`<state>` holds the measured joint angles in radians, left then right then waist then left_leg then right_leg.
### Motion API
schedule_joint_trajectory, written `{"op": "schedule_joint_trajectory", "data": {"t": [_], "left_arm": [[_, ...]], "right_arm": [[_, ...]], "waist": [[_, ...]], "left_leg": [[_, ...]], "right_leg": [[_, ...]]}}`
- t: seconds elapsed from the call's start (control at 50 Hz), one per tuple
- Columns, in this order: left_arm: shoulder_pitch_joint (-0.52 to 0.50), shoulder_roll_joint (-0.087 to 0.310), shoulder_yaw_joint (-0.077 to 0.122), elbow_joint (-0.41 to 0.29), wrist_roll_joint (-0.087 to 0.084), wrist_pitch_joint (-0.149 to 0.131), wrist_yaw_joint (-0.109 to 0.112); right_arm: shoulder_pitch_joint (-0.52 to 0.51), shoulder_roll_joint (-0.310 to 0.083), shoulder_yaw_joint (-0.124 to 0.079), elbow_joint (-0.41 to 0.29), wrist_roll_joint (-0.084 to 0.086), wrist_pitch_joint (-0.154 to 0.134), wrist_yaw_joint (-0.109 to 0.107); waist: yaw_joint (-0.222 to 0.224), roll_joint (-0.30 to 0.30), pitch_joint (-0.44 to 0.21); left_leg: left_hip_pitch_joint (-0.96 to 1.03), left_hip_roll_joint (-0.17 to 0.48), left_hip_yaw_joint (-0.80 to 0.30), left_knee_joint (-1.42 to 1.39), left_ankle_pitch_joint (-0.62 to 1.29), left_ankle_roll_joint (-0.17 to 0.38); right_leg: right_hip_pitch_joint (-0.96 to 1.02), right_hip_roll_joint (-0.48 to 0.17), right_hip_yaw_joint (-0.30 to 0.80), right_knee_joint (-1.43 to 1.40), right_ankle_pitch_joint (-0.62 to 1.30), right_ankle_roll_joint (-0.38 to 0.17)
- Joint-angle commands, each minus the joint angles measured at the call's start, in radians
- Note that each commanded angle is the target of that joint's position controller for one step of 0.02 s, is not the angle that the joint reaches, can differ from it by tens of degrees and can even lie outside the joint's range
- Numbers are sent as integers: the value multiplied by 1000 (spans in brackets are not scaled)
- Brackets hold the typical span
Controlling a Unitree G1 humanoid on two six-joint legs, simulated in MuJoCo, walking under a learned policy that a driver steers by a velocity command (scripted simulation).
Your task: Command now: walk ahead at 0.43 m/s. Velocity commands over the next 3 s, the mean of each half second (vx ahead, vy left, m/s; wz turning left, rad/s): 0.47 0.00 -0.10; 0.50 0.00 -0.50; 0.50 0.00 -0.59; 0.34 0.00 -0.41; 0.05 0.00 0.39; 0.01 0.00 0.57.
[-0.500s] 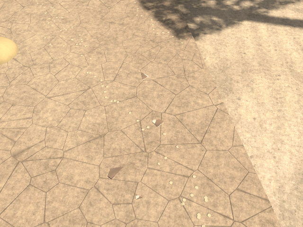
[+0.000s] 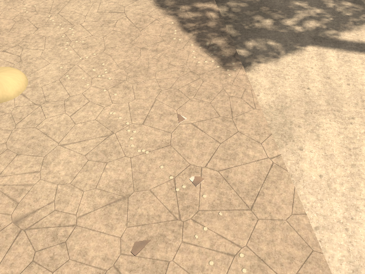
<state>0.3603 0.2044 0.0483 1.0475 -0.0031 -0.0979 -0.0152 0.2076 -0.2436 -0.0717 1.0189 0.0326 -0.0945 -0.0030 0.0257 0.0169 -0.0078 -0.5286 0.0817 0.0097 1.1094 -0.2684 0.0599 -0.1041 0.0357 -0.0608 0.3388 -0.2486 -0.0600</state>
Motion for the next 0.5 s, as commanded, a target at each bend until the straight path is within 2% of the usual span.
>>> {"op": "schedule_joint_trajectory", "data": {"t": [0.02,0.08,0.16,0.22,0.24,0.26,0.28,0.3,0.32,0.34,0.36,0.38,0.4,0.42,0.44,0.46,0.5], "left_arm": [[45,130,14,-30,5,-2,15],[48,160,20,-35,5,3,30],[97,164,30,-14,-10,3,31],[94,167,40,-5,-18,10,33],[81,176,44,-8,-17,14,33],[64,188,48,-13,-16,19,33],[47,184,47,-17,-13,25,33],[42,157,35,-28,-6,30,32],[131,62,6,-49,3,23,23],[150,11,-11,-42,-19,-1,19],[58,112,18,-63,-51,-18,19],[-17,145,26,-91,-60,-22,24],[-49,144,32,-96,-48,-17,34],[-34,134,43,-89,-36,-2,41],[1,107,43,-79,-34,16,41],[19,83,43,-72,-36,31,40],[-17,79,47,-90,-37,49,42]], "right_arm": [[-66,-36,-11,-64,-11,3,5],[-203,-10,5,-115,-13,5,10],[-307,-28,13,-152,-5,5,25],[-329,-57,9,-176,-2,-2,39],[-305,-74,2,-175,-2,-5,42],[-252,-99,-11,-166,-3,-7,42],[-127,-131,-31,-130,-4,-7,39],[57,-179,-57,-78,-5,-5,31],[218,-279,-80,-52,-30,-4,22],[240,-246,-63,-44,-30,-3,26],[152,-180,-41,-54,-21,-11,29],[58,-132,-26,-76,-21,-16,27],[-23,-98,-15,-84,-28,-24,31],[-65,-66,-6,-84,-38,-32,33],[-76,-52,-4,-75,-46,-33,34],[-65,-49,-5,-65,-47,-34,32],[-40,-78,-11,-51,-49,-37,20]], "waist": [[-4,-78,79],[18,-79,109],[39,-92,143],[17,-92,142],[-5,-99,119],[-40,-116,74],[-107,-120,-2],[-183,-102,-111],[-171,96,-281],[-155,244,-396],[-151,167,-253],[-121,116,-138],[-81,48,-66],[-43,61,-37],[-17,82,-24],[-7,82,-12],[-1,64,28]], "left_leg": [[-214,46,-17,-134,103,-22],[-167,19,4,-366,226,-45],[-108,-7,18,-506,305,-35],[-99,-9,3,-561,262,5],[-48,-23,12,-573,233,19],[48,-53,36,-573,207,35],[215,-89,63,-573,192,57],[489,-62,22,-556,178,89],[879,212,-370,-591,24,209],[955,346,-768,-811,-156,277],[829,311,-674,-847,-218,215],[676,286,-514,-861,-176,170],[514,251,-388,-896,-83,142],[414,212,-287,-925,-20,116],[349,187,-218,-950,9,103],[318,174,-167,-971,33,103],[296,171,-91,-1005,95,113]], "right_leg": [[88,-257,220,-200,284,-143],[29,-240,162,-231,265,-137],[39,-260,127,-244,230,-132],[138,-303,118,-195,304,-114],[161,-308,111,-156,393,-103],[171,-304,97,-83,563,-91],[150,-271,63,71,718,-70],[11,-217,41,305,683,-36],[-350,-88,7,712,281,26],[-525,25,138,957,-309,37],[-620,-34,213,1051,-277,12],[-640,-93,179,1040,-190,-8],[-588,-142,164,977,-100,-11],[-522,-177,171,917,-47,-16],[-463,-192,176,889,-21,-19],[-446,-197,174,871,-11,-21],[-496,-198,178,833,48,-13]]}}
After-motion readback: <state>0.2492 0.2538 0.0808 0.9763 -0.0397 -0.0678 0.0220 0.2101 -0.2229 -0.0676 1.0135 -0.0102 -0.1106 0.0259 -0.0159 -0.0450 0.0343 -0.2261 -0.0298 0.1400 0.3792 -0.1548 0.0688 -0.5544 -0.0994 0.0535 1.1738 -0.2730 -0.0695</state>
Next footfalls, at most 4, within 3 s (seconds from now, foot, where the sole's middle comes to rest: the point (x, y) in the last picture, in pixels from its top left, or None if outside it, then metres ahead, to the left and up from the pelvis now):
0.30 left None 0.34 0.16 -0.78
0.90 right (227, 250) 0.62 -0.11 -0.78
1.36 left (208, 176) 0.96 -0.04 -0.78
1.84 right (290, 177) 0.96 -0.40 -0.78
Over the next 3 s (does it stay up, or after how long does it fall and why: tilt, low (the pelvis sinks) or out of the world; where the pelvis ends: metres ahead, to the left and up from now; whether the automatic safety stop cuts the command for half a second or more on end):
stays up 0.96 -0.28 0.00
